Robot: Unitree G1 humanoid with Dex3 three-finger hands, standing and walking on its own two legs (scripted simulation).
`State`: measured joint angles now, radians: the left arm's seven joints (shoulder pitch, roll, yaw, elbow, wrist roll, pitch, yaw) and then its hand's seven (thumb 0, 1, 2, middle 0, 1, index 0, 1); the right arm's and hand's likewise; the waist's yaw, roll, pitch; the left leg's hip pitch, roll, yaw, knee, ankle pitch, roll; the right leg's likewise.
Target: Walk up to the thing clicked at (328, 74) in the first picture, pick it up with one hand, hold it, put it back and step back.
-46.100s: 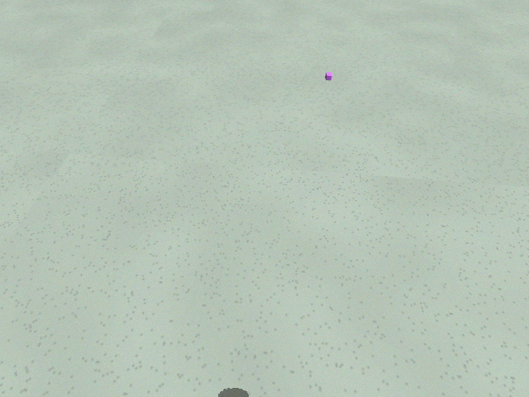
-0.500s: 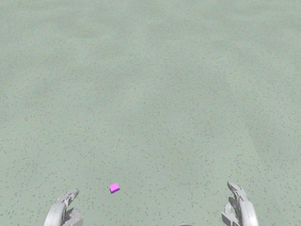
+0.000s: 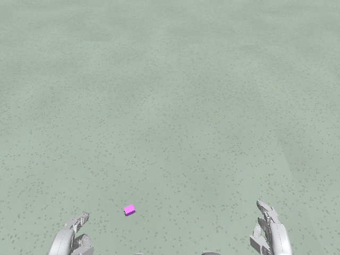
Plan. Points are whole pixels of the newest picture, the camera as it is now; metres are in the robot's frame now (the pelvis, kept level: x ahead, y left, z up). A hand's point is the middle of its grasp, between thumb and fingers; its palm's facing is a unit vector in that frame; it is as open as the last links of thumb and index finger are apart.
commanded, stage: home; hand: left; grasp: from above
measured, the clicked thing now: (129, 210) +0.47 +0.21 -0.70
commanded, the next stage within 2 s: stand in 0.76 s
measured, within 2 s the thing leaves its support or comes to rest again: neither
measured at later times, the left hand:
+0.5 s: hand (92, 246) +0.17 +0.18 -0.05, palm faces +0.03 -0.98 -0.21, open 7.4 cm
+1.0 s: hand (84, 253) +0.16 +0.21 -0.08, palm faces +0.00 -0.95 -0.32, open 7.4 cm
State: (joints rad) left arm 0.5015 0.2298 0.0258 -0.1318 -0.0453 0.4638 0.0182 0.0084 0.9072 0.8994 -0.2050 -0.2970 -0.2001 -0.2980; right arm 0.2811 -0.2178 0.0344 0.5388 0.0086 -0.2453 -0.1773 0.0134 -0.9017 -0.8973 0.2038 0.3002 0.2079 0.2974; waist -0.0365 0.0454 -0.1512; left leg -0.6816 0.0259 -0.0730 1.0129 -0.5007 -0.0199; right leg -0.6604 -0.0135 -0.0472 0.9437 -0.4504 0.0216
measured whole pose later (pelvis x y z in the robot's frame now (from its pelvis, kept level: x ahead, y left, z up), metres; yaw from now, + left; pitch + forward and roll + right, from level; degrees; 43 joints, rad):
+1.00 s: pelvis +0.00 +0.00 +0.02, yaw +0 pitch +3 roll +0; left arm 0.25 0.27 0.01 0.40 0.05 0.14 0.03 0.01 0.90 0.90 -0.21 -0.30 -0.20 -0.30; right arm 0.18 -0.27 0.01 0.76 -0.08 -0.08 -0.04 0.01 -0.90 -0.90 0.21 0.30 0.21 0.30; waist 0.02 -0.01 0.00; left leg -0.49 -0.01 -0.04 0.89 -0.45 -0.01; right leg -0.50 -0.05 -0.02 0.88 -0.43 0.02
